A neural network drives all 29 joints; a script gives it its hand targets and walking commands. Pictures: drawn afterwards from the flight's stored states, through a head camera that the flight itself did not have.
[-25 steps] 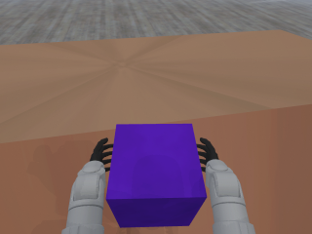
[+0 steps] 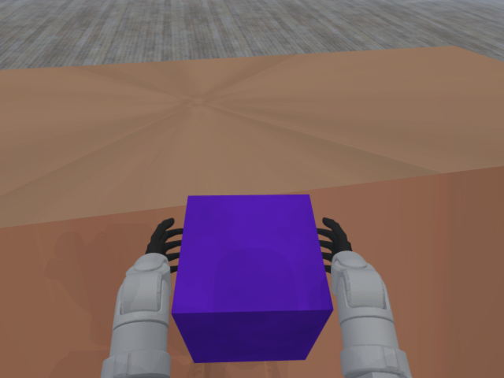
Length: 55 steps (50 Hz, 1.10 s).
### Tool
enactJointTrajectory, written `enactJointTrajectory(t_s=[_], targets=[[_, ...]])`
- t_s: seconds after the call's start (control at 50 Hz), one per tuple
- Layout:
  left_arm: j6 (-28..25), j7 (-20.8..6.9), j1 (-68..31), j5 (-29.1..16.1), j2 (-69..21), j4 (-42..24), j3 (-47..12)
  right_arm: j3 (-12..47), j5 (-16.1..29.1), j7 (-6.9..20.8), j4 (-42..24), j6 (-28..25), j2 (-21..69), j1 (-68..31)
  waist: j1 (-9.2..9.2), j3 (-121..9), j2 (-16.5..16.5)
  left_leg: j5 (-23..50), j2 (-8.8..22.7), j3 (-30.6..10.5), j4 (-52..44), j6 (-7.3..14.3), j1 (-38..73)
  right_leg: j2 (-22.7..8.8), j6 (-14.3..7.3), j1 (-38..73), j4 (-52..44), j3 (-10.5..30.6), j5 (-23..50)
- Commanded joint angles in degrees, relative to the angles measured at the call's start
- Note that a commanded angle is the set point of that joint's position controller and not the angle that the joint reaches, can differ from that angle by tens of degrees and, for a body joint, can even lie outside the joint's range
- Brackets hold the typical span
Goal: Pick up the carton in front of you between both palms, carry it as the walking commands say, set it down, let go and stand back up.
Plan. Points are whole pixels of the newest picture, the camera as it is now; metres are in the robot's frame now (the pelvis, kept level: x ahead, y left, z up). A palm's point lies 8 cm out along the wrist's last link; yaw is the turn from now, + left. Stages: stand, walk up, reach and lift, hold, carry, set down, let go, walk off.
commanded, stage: hold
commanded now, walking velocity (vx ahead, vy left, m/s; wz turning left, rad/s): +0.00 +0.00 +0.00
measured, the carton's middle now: (249, 282) +0.30 +0.00 -0.02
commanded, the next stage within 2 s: carry in 0.14 s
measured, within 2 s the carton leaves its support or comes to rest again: neither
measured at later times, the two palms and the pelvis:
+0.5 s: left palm (144, 217) +0.37 +0.18 +0.08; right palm (315, 214) +0.37 -0.12 +0.08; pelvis +0.09 +0.02 +0.00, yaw +0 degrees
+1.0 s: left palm (145, 138) +0.63 +0.24 +0.06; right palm (269, 135) +0.64 -0.06 +0.06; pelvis +0.37 +0.08 -0.02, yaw +1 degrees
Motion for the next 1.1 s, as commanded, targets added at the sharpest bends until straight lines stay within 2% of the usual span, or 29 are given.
enactJointTrajectory(t_s=[0.0,0.1,0.12,0.16,0.18,0.26,0.3,0.32,0.36,0.38,0.42,0.46,0.5,0.52,0.54,0.56,0.58,0.6,0.64,0.66,0.74,0.82,0.88,0.9,0.92,0.94,1.0,1.04,1.08], targets=[[-1.33,-12.63,-26.54,-14.1,-51.19,-1.71,-30.95,31.24,14.56,12.83,-2.74,-1.83,51.77,-27.65,0.02,-13.14,-0.19,6.01,-4.46,1.18,-4.06,0.5,-0.49,4.15,-0.05,4.72,-3.17,-0.64,5.81],[-1.11,-12.38,-24.65,-14.54,-50.99,-3.14,-31.49,31.73,14.93,12.62,-4.21,-1.68,51.32,-25.83,-0.03,-13.41,-0.1,8.43,-4.55,0.98,-4.05,0.31,0.3,4.3,0.02,5.21,-3.19,-0.52,8.14],[-0.73,-12.39,-26.46,-15.72,-50.71,-3.15,-32.52,32.52,15.73,12.62,-3.76,-1.26,51.31,-27.86,-0.17,-15.49,-1.94,2.36,6.24,1.0,1.0,0.7,-6.83,-6.57,-0.46,-0.67,1.56,-1.79,1.13],[-0.33,-12.16,-26.48,-16.75,-51.09,-5.11,-33.83,34.42,17.43,12.54,-6.37,-1.05,51.92,-28.58,-0.07,-15.21,-2.78,-20.32,4.35,0.15,0.53,1.31,-11.74,-6.45,-1.51,-6.12,-2.21,1.71,-24.04],[0.05,-11.87,-27.34,-17.52,-51.23,-6.65,-35.14,35.69,18.44,12.41,-7.87,-0.79,51.89,-29.65,0.06,-13.83,-3.06,-25.99,3.68,0.32,1.36,1.28,-15.13,-7.05,-2.01,-7.67,-3.35,3.15,-31.31],[3.26,-9.94,-25.37,-20.31,-50.15,-12.87,-40.01,40.9,22.36,11.7,-13.08,2.53,51.18,-29.84,0.26,-18.0,-6.97,-11.49,0.71,8.0,10.66,0.44,-17.56,-12.87,-5.75,-5.91,-5.59,10.59,-25.03],[6.41,-9.04,-25.77,-21.91,-48.43,-16.74,-42.12,42.96,24.59,11.3,-15.67,5.35,50.05,-29.65,0.14,-19.27,-6.27,-12.67,1.05,8.72,5.04,1.02,-12.79,-11.71,-5.76,-10.13,-3.89,7.09,-26.31],[8.21,-8.63,-25.56,-22.83,-47.92,-17.91,-43.3,43.95,25.63,10.99,-16.84,7.14,49.59,-29.78,0.14,-18.5,-4.26,-14.36,3.21,6.23,1.77,1.7,-8.56,-9.6,-4.48,-14.79,-0.17,3.3,-25.53],[12.12,-8.3,-27.68,-25.26,-47.03,-20.53,-45.64,43.89,26.35,10.03,-17.6,10.73,47.22,-26.52,-1.49,-15.37,13.26,-20.84,16.05,-15.4,-9.08,7.46,-0.03,-2.32,0.1,-29.65,20.52,-9.36,-17.31],[13.89,-8.45,-28.45,-27.16,-47.12,-21.51,-46.97,43.78,26.43,9.39,-18.72,12.36,46.3,-25.53,-1.65,-12.23,15.16,-12.24,19.83,-21.53,-9.52,10.88,3.47,-1.89,0.23,-37.18,20.06,-10.19,-19.67],[16.45,-8.71,-27.75,-31.14,-48.32,-23.51,-49.35,45.06,27.68,8.19,-24.01,15.35,46.04,-25.19,-2.07,-14.09,9.24,1.47,19.52,-17.44,-6.64,12.29,7.4,-2.54,-0.73,-37.66,17.84,-9.53,-20.04],[18.55,-8.5,-25.27,-33.31,-49.21,-26.18,-49.96,46.79,29.84,7.64,-29.22,17.79,46.61,-24.58,-1.92,-18.62,8.73,7.6,16.72,-9.06,-4.22,9.6,7.02,-0.71,-0.48,-30.63,12.44,-12.35,-13.4],[20.48,-8.03,-21.79,-33.52,-49.77,-28.58,-49.73,47.77,31.34,7.69,-32.61,20.11,47.38,-22.8,-1.07,-21.52,9.1,4.98,13.06,-0.86,-0.99,7.03,1.08,0.97,-0.1,-17.53,3.5,-16.04,-6.12],[21.43,-7.82,-20.03,-33.24,-49.78,-29.81,-49.35,48.22,31.87,7.89,-33.5,21.15,47.91,-20.56,-0.73,-22.85,7.17,2.16,11.18,3.0,2.46,5.64,-6.4,0.67,-0.3,-5.72,-0.11,-16.22,-2.18],[22.39,-7.61,-17.89,-32.75,-49.49,-30.54,-48.82,48.31,32.15,8.17,-34.14,22.05,47.8,-19.17,0.1,-24.88,3.57,0.27,9.32,6.43,9.03,3.72,-16.63,-3.34,-1.51,8.34,-1.6,-11.69,-2.21],[23.13,-7.33,-15.11,-31.21,-47.89,-31.11,-47.94,48.6,32.72,8.66,-35.51,23.15,47.53,-19.2,1.24,-26.18,-8.62,-7.35,5.93,11.57,23.71,1.05,-28.83,-15.81,-5.95,17.24,-7.38,6.54,-14.76],[23.51,-7.0,-14.29,-29.55,-46.79,-30.95,-46.91,49.11,33.52,9.23,-36.88,24.2,47.45,-20.88,1.5,-22.41,-17.68,-17.77,1.71,12.6,31.94,0.26,-43.22,-25.63,-12.81,21.5,-9.23,22.66,-10.93],[24.18,-6.74,-15.09,-29.5,-49.02,-32.16,-47.2,49.17,34.03,9.69,-36.57,24.83,47.76,-22.01,1.57,-19.83,-12.2,-20.03,4.86,8.3,37.15,1.87,-47.12,-27.82,-15.52,19.26,-8.16,23.75,-4.6],[25.28,-6.57,-18.04,-30.84,-49.95,-35.6,-47.62,49.37,35.6,10.12,-36.71,25.56,48.45,-22.65,1.52,-19.37,-3.67,-16.55,7.77,6.84,38.87,2.28,-47.41,-25.26,-13.44,16.0,-7.99,15.79,-0.52],[25.74,-6.58,-19.74,-31.8,-49.76,-37.09,-48.1,49.18,35.95,10.02,-36.92,25.77,48.67,-22.68,1.47,-19.07,-2.76,-13.93,8.41,7.15,34.97,1.91,-45.77,-23.54,-11.52,13.94,-9.57,11.44,-1.93],[27.41,-7.33,-20.33,-34.59,-48.32,-37.58,-49.06,47.44,34.05,8.38,-36.0,26.58,48.04,-20.38,1.21,-17.02,-6.95,-3.98,5.62,12.88,20.09,0.34,-36.05,-17.22,-8.3,6.88,-11.01,-2.93,3.53],[28.52,-7.98,-19.51,-34.89,-46.59,-36.25,-48.85,46.08,32.12,7.47,-34.93,27.57,46.6,-18.68,1.06,-14.99,-9.39,4.75,3.09,18.01,9.82,1.06,-24.34,-15.36,-5.82,0.94,-7.91,-9.68,8.62],[29.06,-8.18,-20.14,-34.75,-45.69,-36.37,-48.58,45.06,31.75,7.49,-33.67,27.87,46.36,-17.79,-0.65,-20.44,-4.95,1.26,0.02,22.14,7.12,2.33,-1.28,-11.16,-2.3,-7.93,11.73,-17.29,17.71],[29.23,-8.33,-20.44,-34.48,-44.86,-36.39,-48.17,44.64,31.31,7.46,-33.43,27.97,46.05,-17.5,-2.02,-23.57,1.2,-6.05,8.27,10.23,3.69,3.29,8.42,-9.33,-0.16,-15.98,25.18,-17.28,7.82],[29.74,-8.38,-21.92,-35.09,-45.4,-37.25,-48.65,44.09,30.44,7.53,-32.25,27.68,45.78,-18.0,-1.76,-26.89,16.32,-18.16,25.38,-20.7,-7.29,10.98,17.37,-1.81,2.37,-31.19,42.22,-15.82,-11.53],[29.66,-8.56,-22.82,-35.03,-45.95,-36.65,-48.55,44.48,31.3,7.6,-32.59,27.55,47.16,-18.33,-1.45,-25.22,14.16,-13.01,27.89,-27.17,-11.48,13.96,15.82,-2.77,0.66,-37.42,50.64,-8.16,-17.0],[27.9,-8.94,-22.81,-34.95,-51.08,-36.66,-48.86,47.17,32.96,8.17,-36.36,26.0,53.29,-21.93,-1.12,-24.11,1.34,3.23,23.36,-10.66,-8.47,10.45,8.3,-9.8,-1.87,-37.19,50.22,-4.23,-8.89],[26.56,-8.59,-21.6,-34.12,-53.14,-37.37,-49.85,48.37,33.83,8.63,-37.83,24.88,55.06,-22.24,-0.82,-24.66,3.26,6.27,20.52,-2.46,-9.54,8.03,5.42,-9.36,-1.59,-33.61,43.97,-5.8,-4.98],[25.41,-7.97,-19.4,-33.03,-53.67,-37.08,-50.05,49.29,34.94,9.13,-39.1,24.49,54.22,-21.75,-0.84,-24.25,5.12,9.21,18.62,2.03,-9.85,7.92,6.41,-8.09,-1.14,-34.29,38.74,-7.8,-3.36]])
